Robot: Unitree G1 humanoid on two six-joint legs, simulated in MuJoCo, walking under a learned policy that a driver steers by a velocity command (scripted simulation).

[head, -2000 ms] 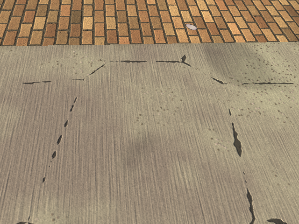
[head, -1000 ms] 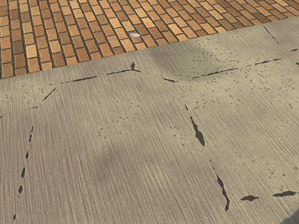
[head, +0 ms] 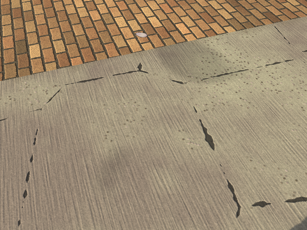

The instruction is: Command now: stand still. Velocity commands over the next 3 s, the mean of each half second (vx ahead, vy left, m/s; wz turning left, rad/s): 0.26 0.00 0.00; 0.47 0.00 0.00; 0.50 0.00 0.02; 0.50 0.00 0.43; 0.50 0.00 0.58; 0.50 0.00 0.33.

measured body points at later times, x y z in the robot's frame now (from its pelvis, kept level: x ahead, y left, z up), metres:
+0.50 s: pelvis +0.11 -0.05 +0.00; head +0.11 -0.07 +0.45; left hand +0.07 +0.18 -0.15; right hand +0.11 -0.29 -0.16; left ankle +0.05 +0.07 -0.67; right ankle +0.07 -0.12 -0.74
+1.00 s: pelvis +0.38 -0.03 -0.01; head +0.41 -0.03 +0.44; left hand +0.40 +0.21 -0.16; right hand +0.41 -0.28 -0.15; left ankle +0.42 +0.01 -0.74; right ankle +0.30 -0.15 -0.65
